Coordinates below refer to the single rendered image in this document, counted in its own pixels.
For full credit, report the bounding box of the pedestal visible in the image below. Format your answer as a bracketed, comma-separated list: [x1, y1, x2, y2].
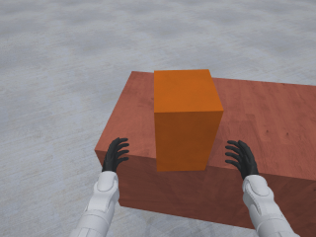
[94, 71, 316, 237]

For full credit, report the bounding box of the robot left forearm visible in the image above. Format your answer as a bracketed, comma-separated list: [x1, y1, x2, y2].
[68, 171, 119, 237]

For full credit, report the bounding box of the robot right forearm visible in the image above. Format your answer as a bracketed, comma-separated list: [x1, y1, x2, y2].
[242, 175, 300, 237]

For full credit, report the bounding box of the robot left hand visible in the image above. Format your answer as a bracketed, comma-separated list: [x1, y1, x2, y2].
[102, 137, 129, 173]

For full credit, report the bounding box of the robot right hand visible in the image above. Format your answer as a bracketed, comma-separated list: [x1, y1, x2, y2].
[225, 140, 260, 181]

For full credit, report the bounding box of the carton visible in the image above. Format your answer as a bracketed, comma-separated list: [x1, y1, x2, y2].
[154, 69, 224, 172]

